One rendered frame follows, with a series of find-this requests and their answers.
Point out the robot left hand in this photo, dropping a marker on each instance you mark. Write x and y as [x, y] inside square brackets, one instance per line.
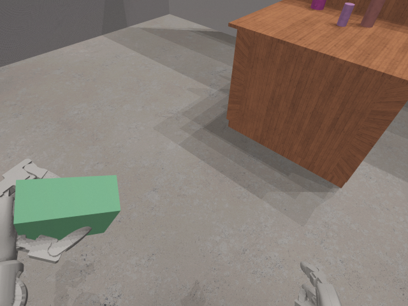
[44, 248]

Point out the table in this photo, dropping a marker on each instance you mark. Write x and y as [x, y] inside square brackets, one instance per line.
[316, 93]

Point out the sponge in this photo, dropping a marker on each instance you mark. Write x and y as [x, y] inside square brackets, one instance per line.
[56, 207]

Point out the robot left forearm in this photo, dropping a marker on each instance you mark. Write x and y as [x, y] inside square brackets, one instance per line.
[13, 292]

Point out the robot right hand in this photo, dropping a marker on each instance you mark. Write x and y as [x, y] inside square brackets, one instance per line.
[324, 295]

